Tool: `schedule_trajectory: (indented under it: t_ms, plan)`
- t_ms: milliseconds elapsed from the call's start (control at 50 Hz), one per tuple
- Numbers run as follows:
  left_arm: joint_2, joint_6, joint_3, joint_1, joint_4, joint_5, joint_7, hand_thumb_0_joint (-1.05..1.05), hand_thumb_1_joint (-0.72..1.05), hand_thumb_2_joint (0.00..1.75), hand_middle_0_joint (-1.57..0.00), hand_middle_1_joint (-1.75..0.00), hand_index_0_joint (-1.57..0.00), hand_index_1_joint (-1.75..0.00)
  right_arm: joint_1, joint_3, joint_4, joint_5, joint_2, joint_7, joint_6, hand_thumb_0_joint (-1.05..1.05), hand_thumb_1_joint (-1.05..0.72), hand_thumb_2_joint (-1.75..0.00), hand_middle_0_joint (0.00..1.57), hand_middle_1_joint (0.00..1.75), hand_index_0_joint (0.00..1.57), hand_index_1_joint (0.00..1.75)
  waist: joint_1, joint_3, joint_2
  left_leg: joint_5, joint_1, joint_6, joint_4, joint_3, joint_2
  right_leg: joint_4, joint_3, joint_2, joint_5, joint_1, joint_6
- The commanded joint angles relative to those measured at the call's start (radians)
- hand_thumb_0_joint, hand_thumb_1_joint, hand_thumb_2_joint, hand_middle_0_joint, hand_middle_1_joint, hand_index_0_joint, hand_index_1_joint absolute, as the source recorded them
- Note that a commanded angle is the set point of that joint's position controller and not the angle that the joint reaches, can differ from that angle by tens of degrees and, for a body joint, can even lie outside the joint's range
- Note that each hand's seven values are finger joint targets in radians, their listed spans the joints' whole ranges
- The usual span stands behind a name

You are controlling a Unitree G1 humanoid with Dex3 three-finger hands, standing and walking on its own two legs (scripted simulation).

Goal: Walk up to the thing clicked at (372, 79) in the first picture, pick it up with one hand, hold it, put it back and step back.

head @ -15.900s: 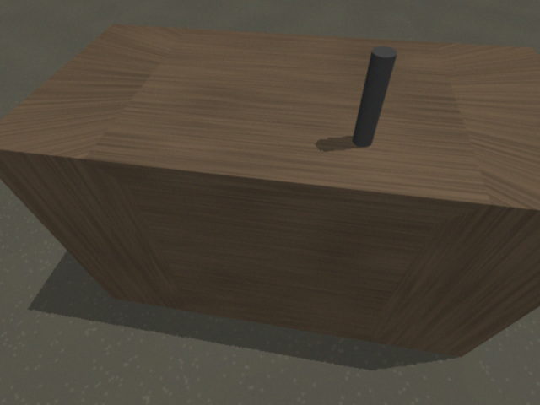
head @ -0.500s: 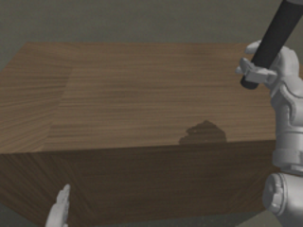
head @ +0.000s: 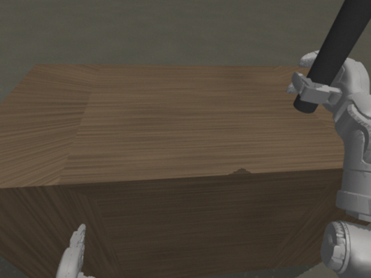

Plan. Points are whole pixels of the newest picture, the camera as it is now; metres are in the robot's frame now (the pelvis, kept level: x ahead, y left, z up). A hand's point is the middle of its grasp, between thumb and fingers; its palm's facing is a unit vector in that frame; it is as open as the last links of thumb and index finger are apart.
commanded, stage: lift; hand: right
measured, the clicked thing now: (328, 61) +0.37 -0.20 +0.34
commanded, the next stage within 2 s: hold in 0.20 s
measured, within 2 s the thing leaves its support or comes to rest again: neither
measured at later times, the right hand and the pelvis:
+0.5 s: hand (316, 76) +0.35 -0.18 +0.31, palm faces +0.13 +0.99 -0.01, open 5.2 cm; pelvis +0.00 +0.00 +0.00, yaw +0 degrees
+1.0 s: hand (314, 73) +0.36 -0.18 +0.32, palm faces +0.14 +0.99 +0.01, open 5.2 cm; pelvis +0.02 +0.00 +0.00, yaw -1 degrees
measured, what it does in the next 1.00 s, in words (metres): stands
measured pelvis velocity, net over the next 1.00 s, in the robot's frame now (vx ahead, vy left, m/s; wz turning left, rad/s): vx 0.02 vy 0.00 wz -0.02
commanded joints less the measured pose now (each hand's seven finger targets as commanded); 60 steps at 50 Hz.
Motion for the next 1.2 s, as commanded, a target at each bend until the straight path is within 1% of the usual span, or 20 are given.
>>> schedule_trajectory:
  t_ms: [0,40,180,280,340,380,400,560,620,660,760,820,840,880,900,1020,1060,1080,1100,1180]
  plan:
    - [0.133,-0.069,0.071,-0.112,-0.152,-0.005,0.002,0.0,-0.55,0.05,-0.04,-0.04,-0.04,-0.04,-0.467,-0.062,-0.234,0.015,-0.244,-0.009,-0.035,0.0,-0.77,-1.32,1.47,1.46,1.47,1.46,0.003,-0.186,0.054,0.135,-0.008,0.002,-0.124,0.046,-0.023,-0.074,-0.042,0.042,0.097,0.111,-0.051]
    - [0.095,-0.073,0.028,-0.142,-0.169,-0.006,-0.002,0.0,-0.56,0.05,-0.04,-0.04,-0.04,-0.05,-0.482,-0.052,-0.269,0.017,-0.235,-0.012,-0.028,0.0,-0.79,-1.29,1.45,1.42,1.44,1.42,-0.007,-0.174,0.046,0.108,-0.011,0.004,-0.127,0.049,-0.024,-0.073,-0.041,0.04,0.082,0.103,-0.049]
    - [0.138,-0.089,0.077,-0.139,-0.154,-0.007,0.01,0.0,-0.55,0.05,-0.04,-0.04,-0.04,-0.05,-0.459,-0.069,-0.273,0.023,-0.242,-0.023,0.008,0.0,-0.78,-1.3,1.46,1.43,1.45,1.43,-0.003,-0.179,0.06,0.087,-0.014,0.007,-0.131,0.053,-0.027,-0.084,-0.034,0.038,0.067,0.118,-0.049]
    - [0.088,-0.099,0.015,-0.165,-0.142,-0.007,0.004,0.0,-0.54,0.05,-0.04,-0.05,-0.04,-0.05,-0.467,-0.035,-0.291,0.026,-0.203,-0.016,0.038,0.0,-0.79,-1.3,1.45,1.43,1.44,1.43,-0.009,-0.152,0.053,0.069,-0.019,0.007,-0.138,0.058,-0.029,-0.091,-0.031,0.038,0.053,0.104,-0.048]
    - [0.115,-0.104,0.052,-0.159,-0.103,-0.007,0.006,0.0,-0.54,0.04,-0.05,-0.05,-0.05,-0.05,-0.456,-0.069,-0.296,0.029,-0.247,-0.011,0.05,0.0,-0.74,-1.32,1.44,1.45,1.44,1.45,-0.012,-0.155,0.039,0.066,-0.013,0.007,-0.137,0.06,-0.03,-0.093,-0.028,0.039,0.052,0.099,-0.046]
    - [0.109,-0.11,0.047,-0.162,-0.121,-0.008,0.005,0.0,-0.54,0.04,-0.05,-0.05,-0.05,-0.05,-0.485,-0.049,-0.323,0.031,-0.224,-0.007,0.06,0.0,-0.73,-1.3,1.43,1.43,1.42,1.43,0.0,-0.182,0.038,0.112,-0.009,0.007,-0.131,0.057,-0.027,-0.084,-0.031,0.042,0.093,0.121,-0.045]
    - [0.149,-0.11,0.086,-0.154,-0.115,-0.006,0.009,0.0,-0.54,0.04,-0.05,-0.05,-0.05,-0.05,-0.463,-0.091,-0.31,0.036,-0.258,-0.013,0.065,0.0,-0.73,-1.32,1.43,1.44,1.43,1.44,-0.005,-0.192,0.056,0.118,0.0,0.007,-0.13,0.061,-0.029,-0.083,-0.027,0.039,0.099,0.12,-0.047]
    - [0.098,-0.119,0.035,-0.181,-0.092,-0.011,0.006,0.0,-0.54,0.05,-0.05,-0.05,-0.05,-0.05,-0.487,-0.062,-0.342,0.043,-0.23,-0.015,0.095,0.0,-0.72,-1.32,1.43,1.44,1.43,1.44,-0.019,-0.178,0.05,0.128,-0.004,0.01,-0.121,0.066,-0.033,-0.08,-0.024,0.035,0.12,0.116,-0.042]
    - [0.125,-0.124,0.061,-0.193,-0.099,-0.01,0.009,0.0,-0.54,0.04,-0.05,-0.05,-0.05,-0.05,-0.49,-0.061,-0.347,0.044,-0.226,-0.014,0.114,0.0,-0.72,-1.31,1.43,1.43,1.42,1.43,-0.012,-0.202,0.04,0.153,0.012,0.007,-0.12,0.064,-0.03,-0.073,-0.027,0.04,0.142,0.128,-0.042]
    - [0.104,-0.118,0.032,-0.191,-0.085,-0.011,0.006,0.0,-0.54,0.04,-0.05,-0.05,-0.05,-0.05,-0.477,-0.065,-0.331,0.046,-0.224,-0.012,0.13,0.0,-0.7,-1.29,1.4,1.41,1.4,1.41,-0.015,-0.19,0.056,0.176,0.015,0.003,-0.122,0.061,-0.024,-0.064,-0.031,0.046,0.157,0.118,-0.046]
    - [0.142,-0.112,0.076,-0.182,-0.121,-0.013,0.005,0.0,-0.54,0.04,-0.05,-0.05,-0.05,-0.05,-0.448,-0.074,-0.324,0.048,-0.214,-0.016,0.151,0.0,-0.68,-1.3,1.41,1.42,1.41,1.42,-0.005,-0.202,0.105,0.217,0.026,0.001,-0.116,0.07,-0.028,-0.062,-0.026,0.042,0.204,0.13,-0.043]
    - [0.111,-0.104,0.044,-0.165,-0.112,-0.014,0.0,0.0,-0.54,0.04,-0.05,-0.05,-0.05,-0.05,-0.445,-0.103,-0.34,0.048,-0.243,-0.02,0.152,0.0,-0.65,-1.29,1.4,1.41,1.4,1.41,-0.017,-0.188,0.105,0.231,0.031,-0.004,-0.119,0.065,-0.023,-0.057,-0.03,0.046,0.204,0.119,-0.048]
    - [0.1,-0.107,0.036,-0.186,-0.134,-0.015,-0.004,0.0,-0.54,0.05,-0.05,-0.05,-0.05,-0.05,-0.471,-0.079,-0.392,0.05,-0.218,-0.02,0.147,0.0,-0.65,-1.3,1.41,1.42,1.41,1.42,-0.018,-0.217,0.095,0.25,0.041,-0.002,-0.113,0.064,-0.023,-0.055,-0.03,0.046,0.229,0.133,-0.044]
    - [0.132,-0.095,0.081,-0.144,-0.089,-0.015,-0.001,0.0,-0.54,0.04,-0.05,-0.05,-0.05,-0.05,-0.415,-0.107,-0.32,0.044,-0.237,-0.027,0.153,0.0,-0.64,-1.3,1.4,1.43,1.41,1.43,-0.009,-0.171,0.109,0.255,0.02,-0.002,-0.115,0.064,-0.024,-0.054,-0.031,0.045,0.23,0.122,-0.045]
    - [0.109,-0.095,0.058,-0.155,-0.099,-0.015,-0.007,0.0,-0.54,0.05,-0.05,-0.05,-0.05,-0.05,-0.423,-0.074,-0.368,0.045,-0.2,-0.024,0.149,0.0,-0.64,-1.29,1.4,1.42,1.4,1.42,-0.012,-0.189,0.088,0.258,0.022,-0.002,-0.114,0.061,-0.021,-0.054,-0.032,0.047,0.234,0.132,-0.045]
    - [0.112,-0.102,0.058,-0.195,-0.12,-0.015,-0.013,0.0,-0.54,0.05,-0.05,-0.05,-0.05,-0.05,-0.464,-0.051,-0.424,0.038,-0.194,-0.028,0.128,0.0,-0.65,-1.3,1.41,1.43,1.42,1.43,-0.008,-0.215,0.05,0.233,0.025,0.008,-0.108,0.06,-0.027,-0.056,-0.027,0.039,0.225,0.146,-0.039]
    - [0.121,-0.099,0.063,-0.182,-0.116,-0.016,-0.01,0.0,-0.55,0.05,-0.05,-0.05,-0.05,-0.05,-0.425,-0.074,-0.414,0.038,-0.216,-0.029,0.125,0.0,-0.65,-1.3,1.41,1.43,1.41,1.43,-0.015,-0.218,0.057,0.247,0.031,0.008,-0.106,0.065,-0.027,-0.055,-0.024,0.035,0.244,0.148,-0.039]
    - [0.097,-0.103,0.046,-0.207,-0.129,-0.018,-0.012,0.0,-0.55,0.05,-0.05,-0.05,-0.05,-0.05,-0.461,-0.041,-0.468,0.043,-0.187,-0.023,0.114,0.0,-0.65,-1.29,1.4,1.41,1.4,1.41,-0.011,-0.24,0.045,0.26,0.037,0.006,-0.102,0.06,-0.026,-0.049,-0.027,0.039,0.253,0.157,-0.038]
    - [0.106,-0.096,0.063,-0.174,-0.068,-0.015,-0.008,0.0,-0.55,0.05,-0.05,-0.05,-0.05,-0.05,-0.427,-0.083,-0.416,0.037,-0.23,-0.027,0.114,0.0,-0.66,-1.3,1.4,1.42,1.41,1.42,-0.017,-0.214,0.049,0.245,0.026,0.006,-0.106,0.06,-0.025,-0.048,-0.027,0.041,0.234,0.141,-0.04]
    - [0.11,-0.101,0.067,-0.221,-0.099,-0.015,-0.004,0.0,-0.54,0.05,-0.05,-0.05,-0.05,-0.05,-0.437,-0.065,-0.456,0.04,-0.21,-0.026,0.11,0.0,-0.67,-1.3,1.4,1.42,1.41,1.42,-0.018,-0.229,0.043,0.222,0.04,0.004,-0.114,0.056,-0.021,-0.055,-0.029,0.045,0.205,0.138,-0.04]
